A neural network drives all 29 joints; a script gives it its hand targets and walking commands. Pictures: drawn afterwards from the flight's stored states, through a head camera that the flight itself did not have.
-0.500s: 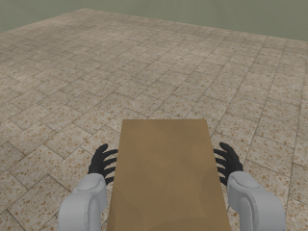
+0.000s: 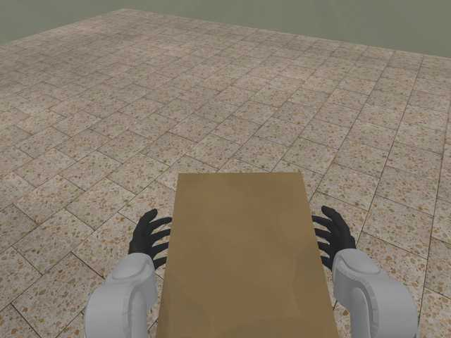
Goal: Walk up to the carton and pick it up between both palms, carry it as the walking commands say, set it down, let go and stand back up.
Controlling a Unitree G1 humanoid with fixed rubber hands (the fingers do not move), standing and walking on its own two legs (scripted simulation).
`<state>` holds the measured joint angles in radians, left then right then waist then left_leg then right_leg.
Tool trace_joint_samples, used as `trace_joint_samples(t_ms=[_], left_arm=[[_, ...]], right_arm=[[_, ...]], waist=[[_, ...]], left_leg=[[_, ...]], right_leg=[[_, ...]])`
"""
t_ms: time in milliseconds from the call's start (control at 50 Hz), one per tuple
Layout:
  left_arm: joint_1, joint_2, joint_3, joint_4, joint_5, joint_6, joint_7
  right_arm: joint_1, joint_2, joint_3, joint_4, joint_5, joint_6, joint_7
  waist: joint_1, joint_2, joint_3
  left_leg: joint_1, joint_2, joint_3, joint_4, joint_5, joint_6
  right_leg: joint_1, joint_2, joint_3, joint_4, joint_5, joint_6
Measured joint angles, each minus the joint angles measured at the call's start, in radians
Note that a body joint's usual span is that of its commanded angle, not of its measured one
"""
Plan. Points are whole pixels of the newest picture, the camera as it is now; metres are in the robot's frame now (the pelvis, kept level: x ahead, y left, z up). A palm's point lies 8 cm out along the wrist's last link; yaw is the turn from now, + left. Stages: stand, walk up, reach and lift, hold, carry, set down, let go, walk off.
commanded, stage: carry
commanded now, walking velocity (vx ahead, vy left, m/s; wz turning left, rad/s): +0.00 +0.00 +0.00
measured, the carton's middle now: (240, 272) +0.25 +0.01 +0.02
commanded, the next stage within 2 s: hold in 1.68 s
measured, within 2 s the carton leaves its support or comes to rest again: neither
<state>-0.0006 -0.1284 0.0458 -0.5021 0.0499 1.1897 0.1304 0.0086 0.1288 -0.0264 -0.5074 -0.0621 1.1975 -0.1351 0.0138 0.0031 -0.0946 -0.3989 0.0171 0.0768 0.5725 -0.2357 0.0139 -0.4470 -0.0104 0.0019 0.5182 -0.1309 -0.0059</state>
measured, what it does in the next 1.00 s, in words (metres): shifts its weight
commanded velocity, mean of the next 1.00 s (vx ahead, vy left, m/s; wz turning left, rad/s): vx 0.00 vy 0.00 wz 0.00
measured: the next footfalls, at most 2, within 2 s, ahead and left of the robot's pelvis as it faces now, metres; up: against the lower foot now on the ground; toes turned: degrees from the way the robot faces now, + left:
none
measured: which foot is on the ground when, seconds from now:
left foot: down 0.00-1.00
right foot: down 0.00-1.00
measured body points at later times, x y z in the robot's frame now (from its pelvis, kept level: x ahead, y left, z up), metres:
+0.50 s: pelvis +0.05 +0.00 +0.00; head +0.04 +0.00 +0.45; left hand +0.31 +0.16 +0.08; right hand +0.31 -0.15 +0.08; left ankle +0.06 +0.11 -0.73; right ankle +0.11 -0.12 -0.73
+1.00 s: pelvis +0.08 +0.00 +0.00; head +0.07 +0.01 +0.45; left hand +0.35 +0.15 +0.07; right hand +0.35 -0.15 +0.07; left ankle +0.06 +0.11 -0.73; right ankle +0.11 -0.12 -0.73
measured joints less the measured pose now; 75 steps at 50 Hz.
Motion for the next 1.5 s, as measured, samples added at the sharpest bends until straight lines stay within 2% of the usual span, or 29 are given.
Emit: trace_joint_samples(t_ms=[360, 640, 1000, 1240, 1500], left_arm=[[-0.015, 0.001, 0.003, 0.037, 0.003, -0.03, 0.001], [-0.057, 0.001, 0.021, 0.169, 0.021, -0.131, -0.006], [-0.046, 0.002, 0.023, 0.253, 0.019, -0.24, -0.007], [-0.032, 0.002, 0.018, 0.261, 0.016, -0.265, -0.006], [-0.01, 0.001, 0.009, 0.204, 0.008, -0.224, -0.001]], right_arm=[[-0.016, -0.001, -0.011, 0.04, 0.002, -0.032, 0.002], [-0.063, -0.002, -0.033, 0.18, -0.011, -0.137, 0.015], [-0.053, -0.002, -0.04, 0.266, -0.005, -0.247, 0.018], [-0.039, -0.002, -0.04, 0.272, -0.001, -0.27, 0.017], [-0.019, -0.002, -0.031, 0.215, 0.009, -0.227, 0.012]], waist=[[-0.003, -0.003, -0.003], [-0.009, -0.01, 0.009], [-0.015, -0.008, 0.004], [-0.019, -0.003, -0.007], [-0.02, 0.0, -0.021]], left_leg=[[0.042, 0.003, 0.004, -0.02, -0.008, 0.002], [0.089, 0.003, 0.008, -0.026, -0.047, 0.0], [0.119, 0.017, 0.011, -0.023, -0.078, -0.006], [0.123, 0.028, 0.011, -0.021, -0.086, -0.013], [0.119, 0.035, 0.01, -0.02, -0.087, -0.019]], right_leg=[[0.034, 0.0, 0.002, -0.006, -0.016, 0.011], [0.069, -0.002, 0.002, 0.01, -0.065, 0.014], [0.099, 0.007, -0.005, 0.008, -0.091, 0.01], [0.104, 0.014, -0.011, 0.005, -0.096, 0.004], [0.101, 0.017, -0.019, 0.005, -0.098, -0.001]])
